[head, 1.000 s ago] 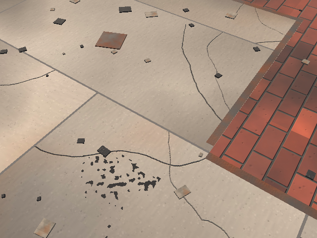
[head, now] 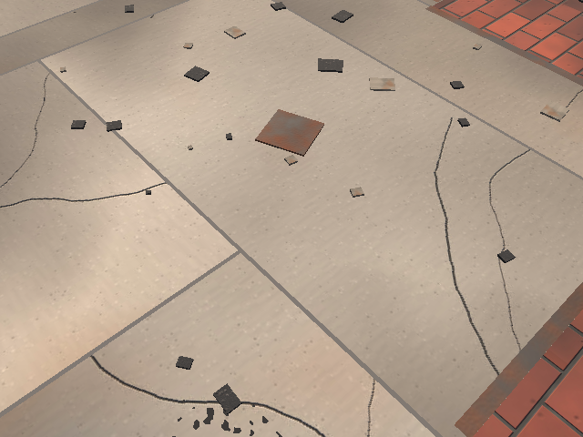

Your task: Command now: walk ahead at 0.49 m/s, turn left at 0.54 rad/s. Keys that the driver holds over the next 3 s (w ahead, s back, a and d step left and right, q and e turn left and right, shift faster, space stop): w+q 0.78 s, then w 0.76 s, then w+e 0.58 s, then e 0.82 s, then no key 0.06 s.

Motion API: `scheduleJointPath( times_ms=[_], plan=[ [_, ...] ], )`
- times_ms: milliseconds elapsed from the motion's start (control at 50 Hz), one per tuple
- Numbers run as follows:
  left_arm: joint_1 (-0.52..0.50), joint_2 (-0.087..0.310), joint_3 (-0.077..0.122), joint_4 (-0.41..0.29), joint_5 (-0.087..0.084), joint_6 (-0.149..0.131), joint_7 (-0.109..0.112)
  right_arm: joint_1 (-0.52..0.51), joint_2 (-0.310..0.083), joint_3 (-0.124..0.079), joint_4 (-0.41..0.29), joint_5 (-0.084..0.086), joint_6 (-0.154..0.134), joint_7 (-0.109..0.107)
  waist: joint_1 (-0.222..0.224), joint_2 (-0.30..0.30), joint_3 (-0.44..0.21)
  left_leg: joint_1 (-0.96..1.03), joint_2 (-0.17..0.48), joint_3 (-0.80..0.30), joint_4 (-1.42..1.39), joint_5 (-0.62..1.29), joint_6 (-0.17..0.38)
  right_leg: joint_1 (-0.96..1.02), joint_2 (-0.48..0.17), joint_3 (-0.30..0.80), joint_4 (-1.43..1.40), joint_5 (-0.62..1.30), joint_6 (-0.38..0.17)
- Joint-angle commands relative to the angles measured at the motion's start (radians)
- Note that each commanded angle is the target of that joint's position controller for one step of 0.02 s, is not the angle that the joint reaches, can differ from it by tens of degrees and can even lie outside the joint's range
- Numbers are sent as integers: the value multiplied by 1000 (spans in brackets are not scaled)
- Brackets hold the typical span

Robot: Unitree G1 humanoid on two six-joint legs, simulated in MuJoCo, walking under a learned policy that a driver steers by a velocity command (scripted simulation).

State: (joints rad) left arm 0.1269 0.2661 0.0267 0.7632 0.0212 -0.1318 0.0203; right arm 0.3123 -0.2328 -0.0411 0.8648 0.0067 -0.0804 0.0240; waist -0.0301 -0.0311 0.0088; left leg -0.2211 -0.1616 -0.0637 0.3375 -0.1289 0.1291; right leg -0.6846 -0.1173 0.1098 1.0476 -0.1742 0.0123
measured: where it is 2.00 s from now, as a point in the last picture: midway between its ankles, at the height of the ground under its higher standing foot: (145, 277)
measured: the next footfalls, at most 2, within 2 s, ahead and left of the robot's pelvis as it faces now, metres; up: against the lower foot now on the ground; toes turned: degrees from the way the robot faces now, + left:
right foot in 0.24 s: +0.31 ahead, -0.14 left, +0.00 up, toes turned +13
left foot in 0.76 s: +0.49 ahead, +0.21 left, +0.00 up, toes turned +31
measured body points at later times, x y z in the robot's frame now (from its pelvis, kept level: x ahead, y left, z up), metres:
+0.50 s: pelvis +0.26 -0.04 +0.00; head +0.29 -0.04 +0.45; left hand +0.23 +0.24 -0.11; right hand +0.50 -0.25 -0.10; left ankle +0.28 +0.13 -0.65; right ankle +0.27 -0.15 -0.74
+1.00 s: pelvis +0.48 +0.13 +0.00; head +0.50 +0.16 +0.45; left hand +0.46 +0.44 -0.10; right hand +0.71 -0.05 -0.10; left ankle +0.45 +0.18 -0.74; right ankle +0.63 +0.00 -0.66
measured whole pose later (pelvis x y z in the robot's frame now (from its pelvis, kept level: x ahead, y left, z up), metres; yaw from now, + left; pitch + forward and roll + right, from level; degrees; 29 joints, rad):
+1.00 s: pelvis +0.48 +0.13 +0.00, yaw +33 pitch +2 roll +0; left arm 0.17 0.30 0.05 0.74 0.00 -0.09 0.00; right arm 0.30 -0.25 -0.05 0.71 0.00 -0.07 0.03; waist -0.02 -0.04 0.02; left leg -0.22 -0.10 -0.01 0.36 -0.17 0.10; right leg -0.66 -0.14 0.04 1.08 -0.22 0.02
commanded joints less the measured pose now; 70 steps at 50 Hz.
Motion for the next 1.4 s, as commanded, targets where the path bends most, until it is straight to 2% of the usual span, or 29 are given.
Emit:
scheduleJointPath(
  times_ms=[20,140,180,220,240,260,280,300,320,380,580,660,720,760,780,800,820,840,860,900,1000,1100,1180,1280,1320,1340,1360,1380,1400],
  plan=[
    [-9,43,11,-66,7,10,15,-34,-161,-38,-89,10,-16,-24,21,70,15,-194,203,-187,-141,106,141,140,48,-65,-240,191,33],
    [-167,79,18,-137,-27,-8,-8,62,-161,-43,-82,26,7,-34,-48,111,-24,21,254,-336,-17,-28,101,172,111,-22,-539,205,31],
    [-153,106,30,-143,-30,-22,-19,53,-167,-45,-92,19,16,-40,-25,135,-31,73,276,-398,48,-7,91,223,123,-18,-584,116,5],
    [0,141,52,-109,-24,-34,-16,19,-136,-34,-113,13,21,-40,57,151,-97,41,224,-384,186,60,51,454,102,-27,-648,92,-52],
    [161,196,68,-92,-10,-36,-7,0,-77,-12,-135,2,14,-34,130,71,-222,-81,166,-293,448,0,10,712,-58,108,-630,63,-126],
    [277,272,92,-61,0,-17,-4,125,-29,5,-162,27,1,-29,93,-257,-355,-432,29,-129,735,-359,-58,1059,-284,523,-679,-104,-296],
    [269,186,78,-70,-15,-9,-9,134,-126,-10,-151,40,-1,-31,101,-234,-313,-586,112,-136,908,-437,-71,1050,-333,674,-726,-298,-296],
    [231,121,62,-85,-19,-4,-7,46,-188,-27,-157,37,6,-31,122,-112,-179,-627,148,-134,973,-343,-81,933,-290,537,-741,-283,-249],
    [182,109,55,-91,-17,3,-8,-4,-176,-29,-169,24,14,-33,106,-23,-100,-602,182,-101,976,-261,-93,810,-243,396,-757,-156,-216],
    [119,78,44,-73,-11,7,-19,-25,-119,-31,-194,22,27,-21,49,-58,-5,-512,244,-61,889,-161,-106,598,-132,151,-841,50,-181],
    [171,161,72,3,-22,17,-13,-242,-64,-16,-289,15,29,14,96,-37,29,-511,258,24,470,166,-114,637,-125,-165,-874,277,-174],
    [209,196,81,30,-41,36,-11,-335,-72,-18,-341,23,30,37,113,-42,67,-492,242,76,356,91,-77,722,-167,-208,-847,294,-151],
    [197,236,93,30,-48,54,-4,-282,-116,-41,-351,15,37,42,54,-77,11,-330,162,156,314,-62,-17,759,-171,-270,-680,696,-121],
    [188,226,87,19,-49,65,6,14,-210,-97,-274,16,44,25,-102,-39,-146,100,82,165,216,3,52,609,-110,-323,-283,788,-72],
    [225,129,53,-13,-2,56,2,129,-307,-121,-251,21,51,0,-101,176,-236,414,310,-170,223,85,124,289,-38,-316,62,109,-28],
    [274,72,24,-68,-13,18,-14,92,-355,-114,-285,17,35,6,-23,332,-410,651,515,-755,27,-157,321,-45,144,-123,352,-434,2],
    [158,172,48,-70,-53,-9,-27,112,-256,-89,-274,9,24,13,-94,163,-367,606,500,-695,-39,-189,255,-147,85,-8,391,-351,-17],
    [118,170,46,-82,-71,-17,-30,78,-214,-76,-259,7,17,14,-71,140,-230,473,470,-536,-35,-118,213,-166,48,-33,336,-264,-35],
    [109,156,43,-71,-51,-13,-20,-1,-185,-63,-268,10,12,15,-20,38,-144,299,427,-412,-36,1,176,-104,-1,-41,256,-184,-31],
    [143,156,51,-56,-26,11,-17,-93,-139,-46,-280,-5,5,13,48,75,-95,102,361,-282,-77,150,148,32,-46,-36,158,-112,-19],
    [82,102,43,-70,-12,46,-11,-42,-162,-49,-213,-3,-15,-6,43,71,-31,27,325,-142,-147,314,149,0,-36,-64,-23,56,29],
    [-72,66,29,-105,-22,33,-29,30,-173,-45,-162,4,-5,-22,-25,89,10,93,301,-86,-156,215,92,-4,5,-82,-337,307,17],
    [-179,65,25,-145,-31,20,-55,95,-188,-46,-118,9,3,-25,-68,90,56,196,352,-119,-122,172,95,-34,35,-91,-463,291,-9],
    [-124,98,36,-156,-30,9,-75,90,-216,-55,-94,10,23,-35,-12,127,16,295,386,-132,10,460,53,105,96,-126,-541,107,-80],
    [127,167,69,-95,-22,10,-60,57,-202,-44,-104,1,27,-35,119,111,-159,188,301,-62,309,652,5,504,100,-134,-547,178,-147],
    [298,250,86,-75,-9,13,-51,105,-139,-21,-126,-25,19,-35,149,-46,-332,-77,207,-20,656,293,-39,864,-124,133,-498,235,-242],
    [346,255,88,-44,-13,17,-60,231,-59,1,-111,1,-1,-24,100,-299,-446,-404,59,-59,934,-443,-88,1113,-292,590,-651,5,-370],
    [326,166,67,-51,-32,21,-56,136,-169,-19,-109,22,-12,-18,140,-163,-346,-516,124,-120,1017,-428,-80,1053,-258,586,-716,-166,-317],
    [240,141,56,-62,-35,27,-50,21,-197,-28,-145,32,-18,-16,129,-85,-188,-557,177,-69,997,-327,-77,895,-227,434,-741,-141,-274]
  ],
)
